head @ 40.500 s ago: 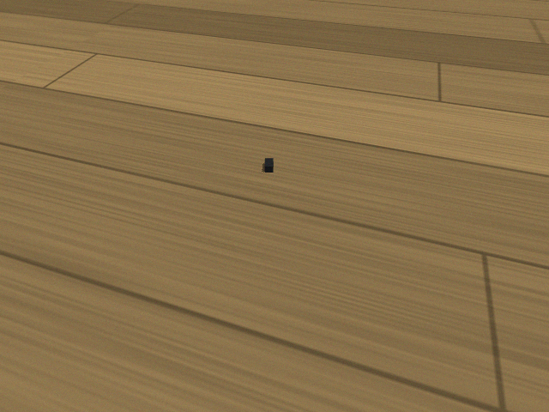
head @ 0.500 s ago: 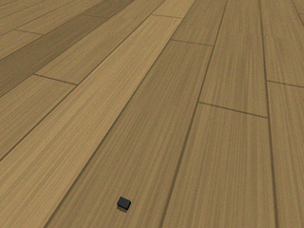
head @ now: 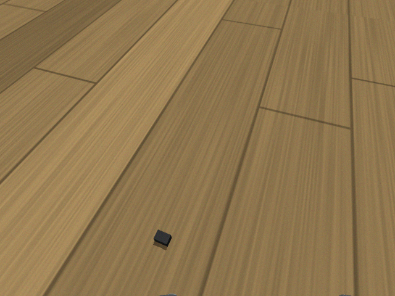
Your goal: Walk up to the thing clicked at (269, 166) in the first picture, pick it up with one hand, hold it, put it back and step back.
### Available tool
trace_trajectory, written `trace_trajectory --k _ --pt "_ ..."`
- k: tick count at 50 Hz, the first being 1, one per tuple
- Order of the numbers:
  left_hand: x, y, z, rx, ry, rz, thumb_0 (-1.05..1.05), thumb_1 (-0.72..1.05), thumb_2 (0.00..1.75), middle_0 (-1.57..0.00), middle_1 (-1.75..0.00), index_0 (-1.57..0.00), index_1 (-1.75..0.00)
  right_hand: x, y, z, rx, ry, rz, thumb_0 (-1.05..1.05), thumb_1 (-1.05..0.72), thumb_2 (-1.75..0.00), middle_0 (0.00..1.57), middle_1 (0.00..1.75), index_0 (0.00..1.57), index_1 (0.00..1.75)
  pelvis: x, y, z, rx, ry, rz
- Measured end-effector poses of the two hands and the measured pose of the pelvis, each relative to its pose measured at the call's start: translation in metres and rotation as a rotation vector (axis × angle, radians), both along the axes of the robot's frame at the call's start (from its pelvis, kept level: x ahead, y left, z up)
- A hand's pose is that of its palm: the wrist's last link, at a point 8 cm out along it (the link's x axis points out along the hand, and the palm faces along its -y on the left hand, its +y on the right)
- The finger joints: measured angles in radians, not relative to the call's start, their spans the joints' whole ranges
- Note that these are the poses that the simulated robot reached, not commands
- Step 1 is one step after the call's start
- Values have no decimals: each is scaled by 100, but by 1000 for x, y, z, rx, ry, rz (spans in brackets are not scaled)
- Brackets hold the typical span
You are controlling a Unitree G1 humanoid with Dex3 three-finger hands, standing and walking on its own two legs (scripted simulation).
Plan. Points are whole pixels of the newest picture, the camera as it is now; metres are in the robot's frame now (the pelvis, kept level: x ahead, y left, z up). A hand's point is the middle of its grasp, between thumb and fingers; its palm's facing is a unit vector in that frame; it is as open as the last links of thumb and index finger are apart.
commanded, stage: step back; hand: left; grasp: from above
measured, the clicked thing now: (162, 238) +0.45 +0.19 -0.75
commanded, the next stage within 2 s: none
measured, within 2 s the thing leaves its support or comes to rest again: neither
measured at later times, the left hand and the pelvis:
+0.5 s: hand out of the picture +0.04 +0.31 -0.17, palm faces -0.10 -0.93 -0.36, open 7.4 cm; pelvis -0.07 +0.06 -0.01, yaw -5 degrees
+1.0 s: hand out of the picture -0.06 +0.29 -0.15, palm faces -0.04 -0.93 -0.37, open 7.4 cm; pelvis -0.20 +0.05 -0.01, yaw -1 degrees
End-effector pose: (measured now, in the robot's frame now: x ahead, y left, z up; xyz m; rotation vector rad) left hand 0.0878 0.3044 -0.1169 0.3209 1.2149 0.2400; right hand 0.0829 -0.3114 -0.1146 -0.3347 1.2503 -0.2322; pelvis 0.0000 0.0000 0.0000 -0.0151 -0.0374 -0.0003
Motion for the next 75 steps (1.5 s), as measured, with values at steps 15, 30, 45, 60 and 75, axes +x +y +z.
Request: trace_trajectory --k 15,30,45,60,75 --pt "7 45 -17 -43 -39 -71 0 90 90 -20 -30 -20 -30 -60 55 19 -76 39 -31 1 -91 -90 21 30 20 30 -36 54 1 -16 24 -26" --pt "-75 52 -5 27 19 -127 1 90 90 -20 -30 -20 -30 -94 60 -8 6 -142 -64 1 -90 -90 21 30 21 30 -96 54 -14 28 -16 -115" --pt "-148 30 18 27 -59 -108 1 90 90 -20 -30 -20 -30 -189 25 5 -41 -40 -26 1 -91 -90 21 30 20 30 -167 39 0 42 18 -66" --pt "-218 53 2 -32 -123 -66 1 90 90 -20 -30 -20 -30 -261 62 20 -59 -82 47 1 -90 -90 21 30 21 30 -255 55 -3 -15 -1 -25" --pt "-375 21 5 43 5 -80 1 90 90 -20 -30 -20 -30 -339 4 -7 -38 -170 11 1 -91 -90 21 30 20 30 -368 16 -18 8 -16 -69"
